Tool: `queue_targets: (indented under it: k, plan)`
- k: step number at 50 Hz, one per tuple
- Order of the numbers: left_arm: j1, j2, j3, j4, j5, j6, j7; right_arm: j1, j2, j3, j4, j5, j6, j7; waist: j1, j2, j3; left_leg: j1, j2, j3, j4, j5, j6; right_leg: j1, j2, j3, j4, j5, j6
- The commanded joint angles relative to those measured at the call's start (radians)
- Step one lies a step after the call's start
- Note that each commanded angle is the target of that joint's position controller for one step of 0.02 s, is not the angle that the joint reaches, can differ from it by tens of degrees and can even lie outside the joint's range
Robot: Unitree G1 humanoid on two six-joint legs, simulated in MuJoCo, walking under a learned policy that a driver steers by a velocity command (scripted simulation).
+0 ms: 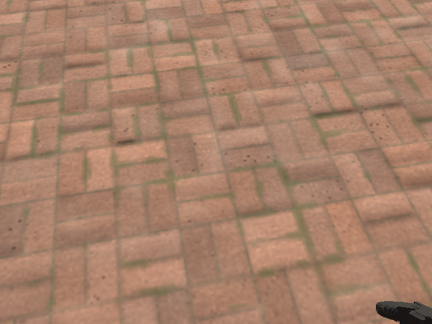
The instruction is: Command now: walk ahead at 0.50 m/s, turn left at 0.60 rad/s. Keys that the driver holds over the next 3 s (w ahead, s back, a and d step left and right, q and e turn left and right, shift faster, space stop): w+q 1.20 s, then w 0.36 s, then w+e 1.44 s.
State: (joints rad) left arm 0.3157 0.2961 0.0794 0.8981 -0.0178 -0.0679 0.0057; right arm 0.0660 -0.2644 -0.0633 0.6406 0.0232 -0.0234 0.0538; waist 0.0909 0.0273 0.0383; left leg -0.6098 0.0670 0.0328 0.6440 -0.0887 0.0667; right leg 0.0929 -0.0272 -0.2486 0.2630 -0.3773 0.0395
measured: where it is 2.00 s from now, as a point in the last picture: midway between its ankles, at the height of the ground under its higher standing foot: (107, 170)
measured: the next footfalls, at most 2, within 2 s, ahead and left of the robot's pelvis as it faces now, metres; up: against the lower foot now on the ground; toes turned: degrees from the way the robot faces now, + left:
left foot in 0.04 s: +0.19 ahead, +0.11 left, +0.00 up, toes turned +5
right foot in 0.52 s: +0.50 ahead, -0.05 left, +0.00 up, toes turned +21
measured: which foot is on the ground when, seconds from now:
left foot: up 0.00-0.02, down 0.04-0.52, up 0.54-1.00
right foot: down 0.00-0.06, up 0.08-0.50, down 0.52-1.00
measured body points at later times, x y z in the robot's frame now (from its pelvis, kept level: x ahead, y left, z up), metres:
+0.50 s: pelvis +0.29 +0.02 +0.00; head +0.31 +0.04 +0.45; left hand +0.45 +0.32 -0.07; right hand +0.41 -0.26 -0.10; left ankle +0.15 +0.10 -0.73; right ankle +0.47 -0.06 -0.72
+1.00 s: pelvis +0.53 +0.11 +0.00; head +0.55 +0.14 +0.45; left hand +0.37 +0.37 -0.12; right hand +0.85 +0.05 -0.07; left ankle +0.59 +0.31 -0.70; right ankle +0.47 -0.06 -0.73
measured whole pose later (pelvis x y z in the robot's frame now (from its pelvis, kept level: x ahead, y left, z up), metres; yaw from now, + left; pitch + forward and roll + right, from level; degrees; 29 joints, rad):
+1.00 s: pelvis +0.53 +0.11 +0.00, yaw +35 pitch +2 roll -2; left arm 0.33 0.31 0.08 0.85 -0.02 -0.06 0.00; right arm 0.08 -0.27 -0.06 0.60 0.02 -0.02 0.05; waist 0.10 0.03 0.04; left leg -0.62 0.07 0.02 0.67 -0.08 0.05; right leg 0.09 -0.03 -0.24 0.26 -0.37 0.04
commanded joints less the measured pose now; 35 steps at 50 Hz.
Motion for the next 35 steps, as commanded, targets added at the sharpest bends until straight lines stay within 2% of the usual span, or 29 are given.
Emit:
queue_targets:
  k: [1, 2, 3, 4, 5, 6, 7, 8, 9, 11, 14, 16, 18, 20, 23, 24, 25, 26, 27, 28, 29, 30, 31, 32, 33, 35]
  plan:
    - [-0.040, 0.221, 0.050, -0.058, -0.013, 0.013, 0.014, 0.101, -0.136, -0.056, -0.061, -0.001, -0.007, 0.003, -0.140, -0.133, -0.082, 0.217, -0.109, 0.091, -0.042, -0.105, 0.068, -0.006, -0.247, 0.039, 0.262, 1.091, -0.133]
    - [-0.046, 0.203, 0.041, -0.063, -0.011, 0.015, 0.019, 0.276, -0.195, -0.090, -0.012, 0.001, -0.003, -0.010, -0.230, -0.101, -0.170, 0.488, -0.137, 0.071, -0.106, -0.036, 0.108, -0.133, -0.210, 0.016, 0.490, 1.022, -0.097]
    - [-0.008, 0.111, 0.010, -0.089, 0.036, 0.006, 0.015, 0.388, -0.287, -0.113, 0.013, 0.005, 0.007, -0.035, -0.230, 0.101, -0.262, 0.801, 0.075, -0.243, -0.091, 0.029, 0.178, -0.443, -0.143, 0.020, 0.825, 0.388, -0.053]
    - [0.028, 0.043, -0.020, -0.151, 0.030, -0.032, -0.001, 0.332, -0.341, -0.108, -0.025, 0.006, -0.009, -0.029, -0.141, 0.257, -0.407, 1.041, 0.276, -0.826, -0.271, -0.195, 0.381, -0.802, 0.058, 0.207, 1.120, -0.232, -0.015]
    - [-0.100, 0.141, 0.001, -0.166, -0.010, -0.066, -0.016, 0.353, -0.249, -0.082, -0.026, -0.003, -0.020, -0.020, -0.219, 0.099, -0.381, 1.015, 0.263, -0.790, -0.343, -0.230, 0.327, -0.914, 0.006, 0.341, 1.157, -0.173, -0.035]
    - [-0.155, 0.144, 0.001, -0.189, -0.029, -0.080, -0.021, 0.320, -0.211, -0.070, -0.018, -0.007, -0.031, -0.020, -0.203, 0.072, -0.248, 0.895, 0.228, -0.645, -0.344, -0.171, 0.288, -0.946, -0.030, 0.325, 1.104, -0.089, -0.056]
    - [-0.151, 0.129, -0.002, -0.177, -0.010, -0.082, -0.013, 0.251, -0.186, -0.060, -0.025, -0.006, -0.037, -0.020, -0.149, -0.025, -0.164, 0.729, 0.183, -0.534, -0.349, -0.070, 0.254, -0.886, -0.072, 0.326, 1.012, -0.014, -0.053]
    - [-0.139, 0.140, 0.006, -0.168, 0.013, -0.074, -0.007, 0.189, -0.154, -0.049, -0.037, -0.010, -0.038, -0.024, -0.110, -0.019, -0.124, 0.604, 0.147, -0.453, -0.363, 0.024, 0.235, -0.812, -0.100, 0.328, 0.930, 0.024, -0.043]
    - [-0.116, 0.141, 0.010, -0.165, 0.019, -0.060, -0.009, 0.157, -0.146, -0.044, -0.051, -0.021, -0.038, -0.028, -0.080, 0.009, -0.105, 0.519, 0.126, -0.421, -0.387, 0.075, 0.232, -0.751, -0.112, 0.331, 0.900, 0.050, -0.035]
    - [-0.105, 0.119, 0.008, -0.171, 0.029, -0.039, -0.008, 0.152, -0.154, -0.046, -0.050, -0.017, -0.043, -0.037, -0.062, 0.009, -0.091, 0.430, 0.106, -0.376, -0.415, 0.156, 0.242, -0.712, -0.104, 0.313, 0.827, 0.083, -0.004]
    - [-0.198, 0.083, -0.004, -0.205, 0.037, -0.029, -0.005, 0.193, -0.182, -0.054, -0.031, -0.013, -0.044, -0.057, -0.085, 0.010, -0.055, 0.372, 0.065, -0.305, -0.426, 0.180, 0.224, -0.726, -0.077, 0.298, 0.646, 0.242, 0.031]
    - [-0.274, 0.062, -0.014, -0.225, 0.034, -0.033, -0.010, 0.220, -0.183, -0.055, -0.019, -0.007, -0.038, -0.064, -0.116, 0.028, -0.042, 0.351, 0.027, -0.271, -0.412, 0.114, 0.188, -0.687, -0.044, 0.295, 0.481, 0.378, 0.034]
    - [-0.341, 0.055, -0.020, -0.245, 0.024, -0.039, -0.019, 0.253, -0.190, -0.057, -0.004, -0.003, -0.033, -0.068, -0.146, 0.043, -0.033, 0.340, 0.020, -0.277, -0.400, 0.048, 0.165, -0.633, -0.010, 0.289, 0.362, 0.461, 0.031]
    - [-0.378, 0.071, -0.016, -0.263, 0.013, -0.045, -0.028, 0.288, -0.192, -0.058, 0.013, 0.002, -0.030, -0.068, -0.160, 0.055, -0.028, 0.369, 0.041, -0.324, -0.368, 0.006, 0.156, -0.608, 0.006, 0.303, 0.305, 0.470, 0.021]
    - [-0.362, 0.111, 0.000, -0.272, 0.010, -0.057, -0.037, 0.300, -0.180, -0.056, 0.022, 0.003, -0.022, -0.073, -0.142, 0.084, -0.035, 0.453, 0.076, -0.415, -0.280, -0.021, 0.136, -0.573, 0.015, 0.327, 0.244, 0.369, -0.010]
    - [-0.331, 0.120, 0.007, -0.267, 0.009, -0.061, -0.036, 0.292, -0.180, -0.057, 0.021, 0.002, -0.018, -0.074, -0.124, 0.103, -0.040, 0.465, 0.079, -0.438, -0.248, -0.006, 0.126, -0.534, 0.019, 0.321, 0.234, 0.319, -0.025]
    - [-0.261, 0.128, 0.016, -0.250, 0.010, -0.065, -0.033, 0.278, -0.166, -0.052, 0.017, 0.001, -0.014, -0.074, -0.084, 0.111, -0.061, 0.459, 0.056, -0.439, -0.195, 0.021, 0.107, -0.440, 0.027, 0.302, 0.196, 0.312, -0.047]
    - [-0.158, 0.159, 0.031, -0.233, 0.024, -0.071, -0.027, 0.273, -0.125, -0.037, 0.008, -0.004, -0.016, -0.071, -0.034, 0.091, -0.140, 0.418, 0.001, -0.398, -0.053, 0.049, 0.073, -0.261, -0.022, 0.332, 0.195, 0.313, -0.086]
    - [-0.001, 0.219, 0.045, -0.222, 0.035, -0.070, -0.018, 0.290, -0.067, -0.015, -0.014, -0.024, -0.018, -0.071, 0.017, -0.045, -0.291, 0.278, -0.073, -0.299, 0.244, -0.143, 0.029, 0.006, -0.207, 0.515, 0.209, 0.280, -0.144]
    - [0.058, 0.278, 0.060, -0.185, 0.042, -0.057, -0.027, 0.431, -0.040, -0.006, -0.042, 0.016, -0.028, -0.070, -0.059, -0.416, -0.380, -0.075, -0.171, -0.208, 0.544, -0.531, -0.026, 0.258, -0.400, 1.014, 0.078, 0.007, -0.296]
    - [0.022, 0.171, 0.036, -0.210, 0.019, -0.052, -0.031, 0.404, -0.151, -0.025, -0.006, 0.024, -0.026, -0.074, -0.033, -0.263, -0.286, -0.180, -0.092, -0.241, 0.666, -0.477, -0.042, 0.202, -0.390, 1.029, 0.034, -0.193, -0.272]
    - [-0.017, 0.117, 0.022, -0.218, 0.016, -0.044, -0.024, 0.292, -0.194, -0.038, -0.019, 0.014, -0.019, -0.072, -0.008, -0.165, -0.169, -0.201, -0.059, -0.209, 0.683, -0.380, -0.048, 0.082, -0.349, 0.852, 0.028, -0.156, -0.229]
    - [-0.064, 0.105, 0.013, -0.222, 0.027, -0.038, -0.022, 0.243, -0.182, -0.038, -0.026, 0.003, -0.014, -0.073, -0.027, -0.096, -0.108, -0.160, -0.026, -0.182, 0.658, -0.310, -0.052, -0.039, -0.306, 0.726, 0.015, -0.020, -0.209]
    - [-0.092, 0.086, 0.008, -0.214, 0.031, -0.034, -0.020, 0.212, -0.168, -0.041, -0.037, -0.005, -0.013, -0.069, -0.044, -0.095, -0.059, -0.138, 0.001, -0.181, 0.610, -0.266, -0.053, -0.124, -0.270, 0.635, -0.006, 0.084, -0.208]
    - [-0.103, 0.078, 0.004, -0.209, 0.036, -0.036, -0.016, 0.222, -0.149, -0.041, -0.038, 0.002, -0.009, -0.063, -0.066, -0.126, -0.046, -0.090, 0.026, -0.176, 0.581, -0.239, -0.051, -0.180, -0.244, 0.559, -0.030, 0.145, -0.198]
    - [-0.101, 0.075, 0.006, -0.193, 0.027, -0.046, -0.015, 0.224, -0.111, -0.035, -0.040, 0.009, 0.001, -0.058, -0.074, -0.143, -0.037, -0.074, 0.039, -0.149, 0.541, -0.219, -0.056, -0.212, -0.228, 0.462, -0.070, 0.222, -0.210]
Over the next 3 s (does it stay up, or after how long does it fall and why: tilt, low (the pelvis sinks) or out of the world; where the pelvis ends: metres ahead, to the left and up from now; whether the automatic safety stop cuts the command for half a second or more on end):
stays up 1.44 0.73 0.00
